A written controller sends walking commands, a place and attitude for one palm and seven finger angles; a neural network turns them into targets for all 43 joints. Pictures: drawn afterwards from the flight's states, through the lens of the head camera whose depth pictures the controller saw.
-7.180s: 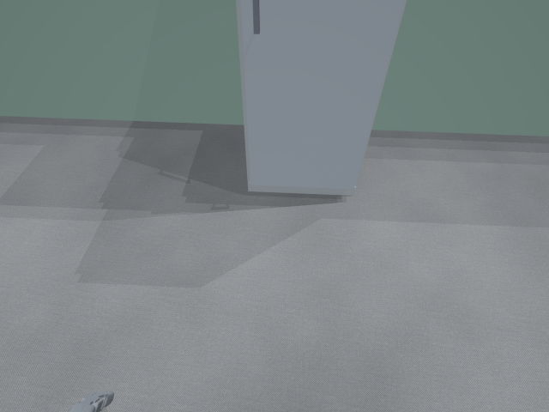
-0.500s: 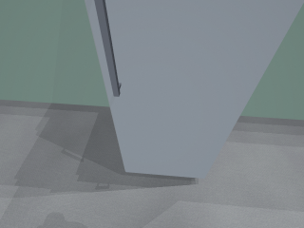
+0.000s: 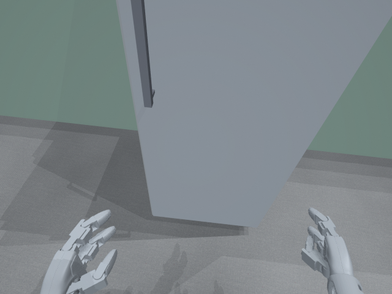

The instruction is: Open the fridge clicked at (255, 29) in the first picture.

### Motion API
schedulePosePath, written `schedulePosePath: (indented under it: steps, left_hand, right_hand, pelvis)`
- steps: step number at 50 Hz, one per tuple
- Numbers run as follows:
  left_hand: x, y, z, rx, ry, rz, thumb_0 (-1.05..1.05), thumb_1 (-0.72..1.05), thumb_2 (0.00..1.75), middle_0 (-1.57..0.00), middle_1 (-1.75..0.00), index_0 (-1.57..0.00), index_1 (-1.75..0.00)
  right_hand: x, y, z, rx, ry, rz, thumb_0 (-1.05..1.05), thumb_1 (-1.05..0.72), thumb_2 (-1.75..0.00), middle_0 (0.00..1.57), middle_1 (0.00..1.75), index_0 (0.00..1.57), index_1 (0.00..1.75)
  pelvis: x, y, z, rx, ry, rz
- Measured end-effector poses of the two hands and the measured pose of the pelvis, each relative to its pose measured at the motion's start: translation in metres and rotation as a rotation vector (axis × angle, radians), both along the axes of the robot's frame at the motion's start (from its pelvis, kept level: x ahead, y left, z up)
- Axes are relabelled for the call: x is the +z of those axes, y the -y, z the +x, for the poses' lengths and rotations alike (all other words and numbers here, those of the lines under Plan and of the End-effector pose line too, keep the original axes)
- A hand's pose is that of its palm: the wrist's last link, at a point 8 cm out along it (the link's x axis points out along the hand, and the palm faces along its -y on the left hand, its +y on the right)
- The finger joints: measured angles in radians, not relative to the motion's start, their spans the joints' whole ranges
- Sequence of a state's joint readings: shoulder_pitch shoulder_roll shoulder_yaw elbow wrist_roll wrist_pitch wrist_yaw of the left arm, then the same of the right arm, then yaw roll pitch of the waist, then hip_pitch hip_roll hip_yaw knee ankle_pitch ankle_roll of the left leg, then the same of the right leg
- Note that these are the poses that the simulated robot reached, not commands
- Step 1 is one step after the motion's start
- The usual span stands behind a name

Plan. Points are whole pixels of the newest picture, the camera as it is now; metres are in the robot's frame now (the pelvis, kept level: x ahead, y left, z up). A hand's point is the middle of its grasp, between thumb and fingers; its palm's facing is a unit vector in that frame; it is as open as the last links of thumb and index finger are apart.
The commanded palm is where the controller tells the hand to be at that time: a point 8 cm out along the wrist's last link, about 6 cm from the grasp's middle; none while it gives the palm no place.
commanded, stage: raise the hand to about handle height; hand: left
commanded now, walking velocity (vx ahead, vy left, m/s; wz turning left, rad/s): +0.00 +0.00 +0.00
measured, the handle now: (143, 24) +0.54 +0.16 +0.28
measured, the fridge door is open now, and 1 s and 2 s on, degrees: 0 0 0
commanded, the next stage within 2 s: move the hooked fingers beside the handle in 1.68 s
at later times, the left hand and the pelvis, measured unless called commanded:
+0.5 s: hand (45, 209) +0.22 +0.26 +0.12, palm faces +0.10 -0.99 -0.08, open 11.6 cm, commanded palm +0.18 +0.30 +0.12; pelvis +0.00 +0.03 +0.01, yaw +1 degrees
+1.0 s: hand (21, 166) +0.25 +0.29 +0.18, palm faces +0.04 -0.99 -0.10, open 13.8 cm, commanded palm +0.22 +0.34 +0.20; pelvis +0.01 +0.02 +0.03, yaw +2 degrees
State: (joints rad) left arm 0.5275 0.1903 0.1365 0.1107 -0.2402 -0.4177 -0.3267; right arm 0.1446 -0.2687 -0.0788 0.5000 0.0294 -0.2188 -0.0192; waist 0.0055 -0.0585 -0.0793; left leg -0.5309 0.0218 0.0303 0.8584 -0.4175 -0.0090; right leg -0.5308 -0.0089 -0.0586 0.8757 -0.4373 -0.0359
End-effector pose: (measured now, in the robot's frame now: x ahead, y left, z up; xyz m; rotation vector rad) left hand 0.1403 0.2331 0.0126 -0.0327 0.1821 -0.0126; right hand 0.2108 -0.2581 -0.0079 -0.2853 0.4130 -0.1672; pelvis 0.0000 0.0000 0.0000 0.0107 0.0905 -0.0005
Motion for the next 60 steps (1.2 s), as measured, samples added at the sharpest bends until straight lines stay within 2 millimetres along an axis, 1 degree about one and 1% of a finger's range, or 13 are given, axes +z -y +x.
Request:
schedulePosePath:
  steps: [3,6,8,11,16,19,25,33,41,45,51,57,60]
  left_hand:
    - [0.003,-0.027,-0.03,0.142,-0.017,0.049,0.01,0.54,0.74,-0.23,-0.53,-0.23,-0.54]
    - [0.034,-0.045,-0.037,0.218,0.141,0.114,0.01,0.47,0.72,-0.23,-0.57,-0.24,-0.58]
    - [0.055,-0.045,-0.026,0.193,0.273,0.126,0.01,0.42,0.7,-0.23,-0.6,-0.23,-0.61]
    - [0.073,-0.036,0.005,0.05,0.358,0.127,0.01,0.35,0.67,-0.23,-0.65,-0.23,-0.65]
    - [0.064,-0.031,0.054,-0.147,0.144,0.101,0.0,0.24,0.62,-0.24,-0.72,-0.25,-0.73]
    - [0.07,-0.047,0.06,-0.079,0.077,0.079,0.0,0.17,0.59,-0.26,-0.77,-0.26,-0.77]
    - [0.108,-0.078,0.051,0.102,0.223,0.121,0.0,0.03,0.53,-0.26,-0.86,-0.27,-0.86]
    - [0.107,-0.078,0.064,-0.019,0.155,0.123,0.0,-0.16,0.45,-0.27,-0.98,-0.28,-0.98]
    - [0.167,-0.104,0.078,0.07,0.329,0.15,-0.01,-0.35,0.37,-0.29,-1.1,-0.3,-1.1]
    - [0.174,-0.109,0.083,0.068,0.277,0.138,-0.01,-0.42,0.34,-0.3,-1.15,-0.3,-1.15]
    - [0.173,-0.109,0.09,0.049,0.176,0.141,-0.01,-0.47,0.31,-0.3,-1.18,-0.3,-1.19]
    - [0.217,-0.117,0.096,0.082,0.334,0.177,-0.02,-0.49,0.3,-0.3,-1.19,-0.31,-1.2]
    - [0.228,-0.124,0.104,0.091,0.325,0.165,-0.02,-0.5,0.3,-0.3,-1.19,-0.31,-1.2]
  right_hand:
    - [0.0,-0.012,0.015,0.052,0.002,-0.025,0.01,-0.91,-0.9,0.2,0.3,0.19,0.3]
    - [-0.014,-0.031,0.021,0.109,-0.021,-0.016,0.01,-0.91,-0.9,0.2,0.3,0.19,0.3]
    - [-0.027,-0.045,0.018,0.142,-0.045,0.009,0.01,-0.91,-0.9,0.2,0.3,0.19,0.3]
    - [-0.047,-0.066,0.004,0.152,-0.095,0.068,0.01,-0.91,-0.9,0.2,0.3,0.2,0.3]
    - [-0.059,-0.079,-0.035,0.063,-0.178,0.166,0.01,-0.9,-0.9,0.2,0.3,0.2,0.3]
    - [-0.057,-0.075,-0.056,-0.005,-0.206,0.179,0.01,-0.9,-0.9,0.21,0.3,0.2,0.3]
    - [-0.051,-0.056,-0.073,-0.024,-0.243,0.11,0.01,-0.9,-0.9,0.2,0.3,0.2,0.3]
    - [-0.032,-0.043,-0.051,-0.016,-0.17,0.041,0.02,-0.91,-0.9,0.2,0.3,0.2,0.3]
    - [-0.005,-0.061,-0.019,0.05,-0.042,0.071,0.01,-0.91,-0.9,0.2,0.3,0.2,0.3]
    - [-0.004,-0.07,-0.009,0.087,-0.034,0.101,0.01,-0.91,-0.9,0.2,0.3,0.2,0.3]
    - [-0.008,-0.073,-0.008,0.105,-0.073,0.115,0.01,-0.9,-0.9,0.2,0.3,0.2,0.3]
    - [-0.012,-0.066,-0.014,0.102,-0.107,0.111,0.01,-0.9,-0.9,0.2,0.3,0.2,0.3]
    - [-0.015,-0.059,-0.017,0.088,-0.123,0.114,0.01,-0.9,-0.9,0.2,0.3,0.2,0.3]
  pelvis:
    - [-0.004,-0.001,0.001,0.022,-0.007,-0.019]
    - [-0.008,-0.004,0.0,0.052,-0.012,-0.043]
    - [-0.01,-0.007,-0.004,0.067,-0.009,-0.056]
    - [-0.011,-0.011,-0.009,0.069,-0.009,-0.063]
    - [0.0,-0.017,-0.008,0.034,-0.009,-0.046]
    - [0.007,-0.021,-0.002,0.012,0.0,-0.036]
    - [0.014,-0.027,0.004,0.017,0.019,-0.039]
    - [0.02,-0.032,0.004,0.03,0.052,-0.041]
    - [0.029,-0.028,0.009,0.032,0.098,-0.037]
    - [0.032,-0.026,0.009,0.036,0.109,-0.033]
    - [0.035,-0.021,0.007,0.038,0.12,-0.027]
    - [0.038,-0.014,0.01,0.041,0.135,-0.025]
    - [0.039,-0.011,0.011,0.044,0.135,-0.023]
